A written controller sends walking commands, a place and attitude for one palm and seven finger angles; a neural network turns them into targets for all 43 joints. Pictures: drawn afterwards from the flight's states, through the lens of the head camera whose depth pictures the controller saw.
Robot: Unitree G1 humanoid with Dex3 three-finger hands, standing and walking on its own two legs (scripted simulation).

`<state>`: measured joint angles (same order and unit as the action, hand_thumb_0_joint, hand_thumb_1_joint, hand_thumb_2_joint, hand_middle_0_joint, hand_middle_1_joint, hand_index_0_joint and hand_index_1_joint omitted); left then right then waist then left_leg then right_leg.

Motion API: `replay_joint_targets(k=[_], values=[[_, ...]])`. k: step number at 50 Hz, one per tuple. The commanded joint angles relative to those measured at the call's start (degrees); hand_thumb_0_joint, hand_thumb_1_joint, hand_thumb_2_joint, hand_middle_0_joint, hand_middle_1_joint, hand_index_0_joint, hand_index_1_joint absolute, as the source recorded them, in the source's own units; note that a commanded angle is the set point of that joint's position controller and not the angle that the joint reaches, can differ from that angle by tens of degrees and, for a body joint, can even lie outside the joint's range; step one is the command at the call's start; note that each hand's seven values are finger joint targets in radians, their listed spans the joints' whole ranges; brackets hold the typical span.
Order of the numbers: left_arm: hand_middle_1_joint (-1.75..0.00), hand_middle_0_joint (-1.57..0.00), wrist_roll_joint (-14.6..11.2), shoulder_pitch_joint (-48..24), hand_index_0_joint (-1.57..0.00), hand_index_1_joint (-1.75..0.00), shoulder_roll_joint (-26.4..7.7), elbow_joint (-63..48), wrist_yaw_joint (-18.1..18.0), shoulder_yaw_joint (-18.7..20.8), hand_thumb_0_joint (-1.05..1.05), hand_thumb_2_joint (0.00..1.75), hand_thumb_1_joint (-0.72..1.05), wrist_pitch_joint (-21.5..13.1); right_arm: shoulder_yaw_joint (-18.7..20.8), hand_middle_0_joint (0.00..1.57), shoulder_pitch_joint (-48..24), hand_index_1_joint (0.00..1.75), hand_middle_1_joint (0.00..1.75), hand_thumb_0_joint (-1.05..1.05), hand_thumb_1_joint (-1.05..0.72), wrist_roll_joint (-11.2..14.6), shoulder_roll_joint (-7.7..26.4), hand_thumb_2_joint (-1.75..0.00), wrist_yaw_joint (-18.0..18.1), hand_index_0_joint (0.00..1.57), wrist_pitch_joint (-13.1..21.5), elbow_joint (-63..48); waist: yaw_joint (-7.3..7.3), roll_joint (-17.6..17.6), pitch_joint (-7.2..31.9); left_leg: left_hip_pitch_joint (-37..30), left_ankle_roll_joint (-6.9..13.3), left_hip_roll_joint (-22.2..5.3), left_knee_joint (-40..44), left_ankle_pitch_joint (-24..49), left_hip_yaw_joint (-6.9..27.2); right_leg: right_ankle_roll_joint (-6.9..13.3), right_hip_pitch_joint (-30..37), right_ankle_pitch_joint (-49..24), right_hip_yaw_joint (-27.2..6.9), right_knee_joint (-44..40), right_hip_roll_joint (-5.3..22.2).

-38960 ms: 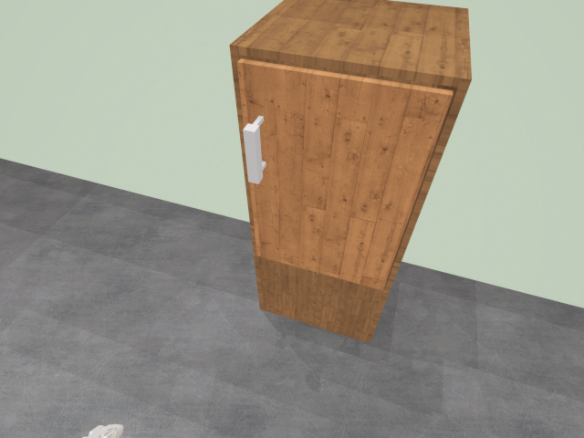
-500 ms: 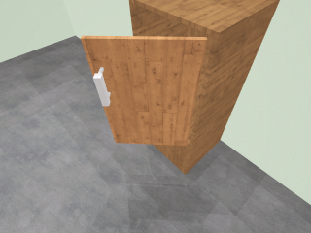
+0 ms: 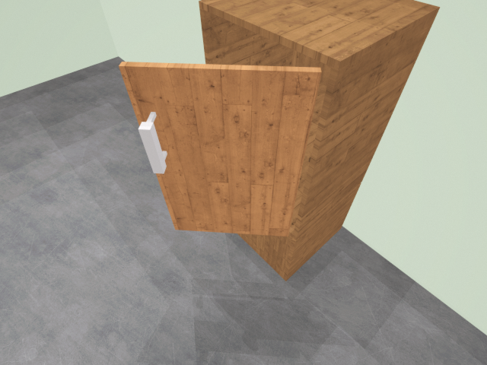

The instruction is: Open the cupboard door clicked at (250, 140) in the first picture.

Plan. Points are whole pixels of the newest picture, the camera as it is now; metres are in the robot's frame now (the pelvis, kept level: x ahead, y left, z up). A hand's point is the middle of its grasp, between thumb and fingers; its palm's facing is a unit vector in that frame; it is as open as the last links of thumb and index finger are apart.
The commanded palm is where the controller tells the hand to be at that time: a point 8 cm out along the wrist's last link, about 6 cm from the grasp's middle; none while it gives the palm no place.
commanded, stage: look again from close up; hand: left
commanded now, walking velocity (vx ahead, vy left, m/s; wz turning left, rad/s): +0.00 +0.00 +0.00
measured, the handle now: (156, 143) +0.56 +0.24 +0.03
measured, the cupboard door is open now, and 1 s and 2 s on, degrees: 44 44 44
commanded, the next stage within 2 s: raise the hand with hooked fingers in 0.58 s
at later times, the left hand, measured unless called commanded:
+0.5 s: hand out of the picture +0.01 +0.17 -0.17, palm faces +0.02 -0.98 -0.21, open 7.3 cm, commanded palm none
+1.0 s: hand (147, 311) +0.20 +0.17 +0.00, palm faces -0.01 -1.00 +0.01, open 8.0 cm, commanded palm +0.13 +0.24 -0.05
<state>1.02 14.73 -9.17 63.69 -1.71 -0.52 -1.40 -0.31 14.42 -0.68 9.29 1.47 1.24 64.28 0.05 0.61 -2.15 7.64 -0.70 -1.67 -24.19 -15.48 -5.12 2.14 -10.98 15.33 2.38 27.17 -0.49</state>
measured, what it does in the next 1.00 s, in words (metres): stands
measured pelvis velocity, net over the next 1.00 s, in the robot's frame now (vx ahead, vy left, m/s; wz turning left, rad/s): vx -0.03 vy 0.01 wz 0.03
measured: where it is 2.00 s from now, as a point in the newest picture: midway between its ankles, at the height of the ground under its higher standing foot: outside the picture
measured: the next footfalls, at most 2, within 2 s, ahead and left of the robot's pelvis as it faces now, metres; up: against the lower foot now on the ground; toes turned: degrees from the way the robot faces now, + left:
none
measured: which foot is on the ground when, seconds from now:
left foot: down 0.00-1.00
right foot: down 0.00-1.00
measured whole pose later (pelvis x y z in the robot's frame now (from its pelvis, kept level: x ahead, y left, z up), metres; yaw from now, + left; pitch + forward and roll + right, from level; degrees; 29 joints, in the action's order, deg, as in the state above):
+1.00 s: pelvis -0.03 +0.01 -0.04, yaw +2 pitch +7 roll +1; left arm -12.9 14.0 -8.8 14.3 14.6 5.9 -29.2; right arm 2.8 10.2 0.7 15.6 0.6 16.7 35.3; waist 1.5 -1.3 5.7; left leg 31.5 0.2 -0.8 -47.5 -23.0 -4.0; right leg 1.9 -33.9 22.8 3.4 49.5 1.9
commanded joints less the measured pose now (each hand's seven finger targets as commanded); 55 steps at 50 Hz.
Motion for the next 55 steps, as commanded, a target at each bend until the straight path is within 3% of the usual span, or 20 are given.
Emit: replay_joint_targets(k=[1,33,34,35,36,37,38,39,40,41,42,44,46,47,48,49,50,52,54,55], values=[[-0.3,-0.2,-0.3,3.0,-0.2,-0.3,-6.9,-2.0,-0.3,1.2,0.0,0.9,0.9,-0.7,0.7,0.2,3.7,0.3,0.3,0.0,-0.9,-0.1,5.2,-0.9,0.5,0.2,0.8,-0.9,-0.18,-1.4,0.1,1.0,2.0,-4.9,3.6,9.5,4.5,0.8,0.6,-15.3,-6.7,-5.1,7.1],[-0.3,-0.2,-0.3,4.1,-0.2,-0.3,-6.0,-1.6,-0.4,1.3,0.0,0.9,0.9,-0.7,0.7,0.2,4.9,0.3,0.3,0.0,-0.9,-0.1,4.2,-0.9,0.7,0.2,0.7,0.3,-0.3,-1.1,-0.7,1.0,1.8,-5.1,4.3,9.6,4.7,0.8,1.2,-14.3,-6.2,-6.3,6.8],[-0.3,-0.2,0.0,9.5,-0.2,-0.3,-6.5,1.2,-2.8,1.4,0.0,0.9,0.9,-1.4,1.3,0.2,-1.8,0.3,0.3,0.0,-0.9,0.6,6.2,-0.9,0.2,0.2,0.8,-3.7,-2.53,-0.1,-2.9,6.7,0.1,-5.1,-9.2,8.2,1.2,-2.6,0.5,-40.1,-10.0,-5.5,11.3],[-0.32,-0.2,-12.9,-34.0,-0.2,-0.32,-18.7,-86.4,-1.2,5.8,0.0,0.89,0.88,-14.1,1.7,0.2,-0.4,0.3,0.3,0.0,-0.9,3.7,16.0,-0.9,2.8,0.2,9.5,-24.5,4.58,9.9,25.5,-6.9,2.4,1.8,-0.1,15.4,4.0,-0.2,7.6,-29.7,-6.6,-0.8,5.8],[-0.33,-0.2,-7.7,-9.9,-0.2,-0.33,-14.1,-70.4,-3.1,6.1,0.0,0.88,0.85,-10.5,0.6,0.2,-5.1,0.3,0.3,0.0,-0.9,2.4,10.2,-0.9,4.6,0.2,14.0,-21.5,-0.99,16.9,23.3,-8.6,3.3,0.9,0.3,23.6,1.8,1.1,6.7,-20.4,-4.7,1.0,2.4],[-0.34,-0.21,-9.0,-9.0,-0.21,-0.34,-10.9,-66.9,-5.6,4.6,0.0,0.87,0.83,-8.1,1.5,0.2,-4.3,0.3,0.3,0.0,-0.9,3.1,11.0,-0.9,4.7,0.2,15.7,-19.0,1.09,14.4,18.5,-3.9,1.8,0.2,-1.1,19.4,2.8,0.5,1.9,-12.3,-1.5,0.2,1.9],[-0.36,-0.21,-9.2,7.7,-0.21,-0.36,3.1,-52.3,-4.7,-2.5,0.0,0.86,0.81,-2.6,1.8,0.2,-2.4,0.3,0.3,0.0,-0.9,3.7,8.2,-0.9,4.1,0.2,15.6,-18.1,1.94,4.6,9.4,1.0,2.4,-1.0,-0.7,15.8,3.6,-0.6,-2.8,-10.0,0.5,-0.4,1.7],[-0.37,-0.21,-12.2,-2.2,-0.21,-0.37,2.1,-64.3,-3.0,-3.1,0.0,0.85,0.78,-4.7,1.5,0.2,-3.5,0.3,0.3,0.0,-0.9,4.5,10.9,-0.9,3.9,0.2,16.4,-23.0,2.35,-0.3,2.8,4.5,2.6,-0.5,-1.1,10.9,5.8,-1.5,-5.8,-8.1,1.2,-0.3,1.9],[-0.39,-0.21,-12.0,-2.6,-0.21,-0.39,-2.3,-64.3,-1.8,0.8,0.0,0.84,0.76,-7.7,2.7,0.2,-3.6,0.3,0.3,0.0,-0.9,3.7,12.6,-0.9,4.1,0.2,17.4,-24.2,3.55,-6.9,3.2,6.0,2.9,0.1,-3.3,6.3,5.5,-1.9,-9.8,-2.9,1.2,-1.1,1.7],[-0.4,-0.21,-11.7,-1.9,-0.21,-0.4,-2.7,-61.1,-0.3,1.8,0.0,0.83,0.74,-10.9,3.1,0.2,-3.3,0.3,0.3,0.0,-0.9,2.7,13.1,-0.9,4.2,0.2,18.2,-25.5,3.98,-13.3,1.3,9.8,3.2,0.9,-5.8,3.0,5.5,-2.4,-14.1,2.2,1.4,-0.7,1.5],[-0.42,-0.21,-11.2,0.5,-0.21,-0.42,-3.3,-54.5,1.4,3.9,0.0,0.82,0.71,-13.3,3.5,0.2,-2.9,0.3,0.3,0.0,-0.9,2.5,13.3,-0.9,3.6,0.2,18.3,-27.0,3.5,-14.3,-1.2,13.7,2.9,1.7,-8.5,0.8,5.6,-2.2,-17.9,5.8,1.2,0.9,1.6],[-0.45,-0.22,-12.7,10.4,-0.22,-0.45,0.7,-47.6,6.9,4.2,0.0,0.8,0.67,-20.0,4.1,0.2,-4.4,0.3,0.3,0.0,-0.9,1.4,12.4,-0.9,2.2,0.2,18.7,-30.4,-0.43,-19.6,0.5,21.8,1.7,2.5,-13.3,-1.8,5.2,-2.0,-20.9,9.4,0.8,6.2,1.5],[-0.48,-0.22,-14.7,18.4,-0.22,-0.48,0.1,-48.0,13.8,6.8,0.0,0.78,0.62,-27.4,4.9,0.2,-5.7,0.3,0.3,0.0,-0.9,1.1,12.5,-0.9,0.2,0.2,18.8,-34.0,-3.6,-17.1,5.8,26.8,0.7,3.4,-18.0,-0.6,4.0,-1.1,-19.0,4.2,0.1,12.5,1.6],[-0.5,-0.22,-15.2,20.7,-0.22,-0.5,-2.8,-46.3,17.8,10.1,0.0,0.77,0.6,-30.0,5.6,0.2,-5.6,0.3,0.3,0.0,-0.9,1.3,13.0,-0.9,-1.2,0.2,18.3,-35.9,-5.18,-9.8,9.0,26.9,0.0,4.1,-20.4,2.2,3.5,0.1,-17.1,-1.2,-0.6,16.2,1.9],[-0.51,-0.22,-15.7,18.4,-0.22,-0.51,-3.9,-48.2,21.6,10.1,0.0,0.76,0.57,-32.7,5.4,0.2,-6.7,0.3,0.3,0.0,-0.9,1.2,13.2,-0.9,-2.0,0.2,18.0,-37.8,-4.54,-6.0,11.0,28.3,-0.2,4.5,-22.8,3.0,3.1,0.5,-17.4,-5.0,-1.0,18.8,2.4],[-0.53,-0.22,-15.3,15.4,-0.22,-0.53,-8.0,-49.6,23.5,13.2,0.0,0.75,0.55,-33.9,5.6,0.2,-7.2,0.3,0.3,0.0,-0.9,1.5,13.4,-0.9,-2.1,0.2,17.5,-39.1,-4.61,-4.1,12.8,30.8,0.1,4.6,-25.0,2.8,2.4,0.6,-18.7,-5.3,-2.0,20.7,2.8],[-0.54,-0.23,-15.1,14.1,-0.23,-0.54,-9.6,-51.6,24.1,14.8,0.0,0.74,0.53,-33.4,5.6,0.2,-7.7,0.3,0.3,0.0,-0.9,1.6,13.1,-0.9,-2.0,0.2,16.8,-40.8,-5.16,-2.6,15.2,32.5,0.6,4.7,-26.2,1.9,1.6,0.3,-18.9,-4.2,-3.0,21.7,2.8],[-0.57,-0.23,-16.2,8.1,-0.23,-0.57,-12.3,-58.3,23.3,16.8,0.0,0.72,0.48,-30.9,5.5,0.2,-8.1,0.3,0.3,0.0,-0.9,1.8,13.0,-0.9,-1.4,0.2,15.0,-43.7,-5.11,-1.0,16.2,34.6,1.1,4.7,-27.2,-1.1,2.0,0.0,-20.6,1.9,-4.3,22.1,2.4],[-0.6,-0.23,-17.3,2.5,-0.23,-0.6,-10.2,-66.6,21.3,15.0,0.0,0.7,0.43,-30.4,5.0,0.2,-8.3,0.3,0.3,0.0,-0.9,2.3,11.9,-0.9,-0.8,0.2,14.5,-46.3,-3.28,1.2,17.1,33.7,1.6,3.9,-27.7,-5.0,2.7,-0.3,-23.9,9.2,-5.0,21.1,2.0],[-0.62,-0.24,-17.5,-1.7,-0.24,-0.62,-10.6,-72.9,20.0,15.3,0.0,0.69,0.41,-31.4,4.9,0.2,-7.2,0.3,0.3,0.0,-0.9,2.2,11.9,-0.9,-0.5,0.2,14.5,-46.5,-2.28,4.2,18.7,32.0,2.0,3.4,-28.4,-4.0,3.5,-0.3,-24.8,7.8,-4.4,22.1,1.6]])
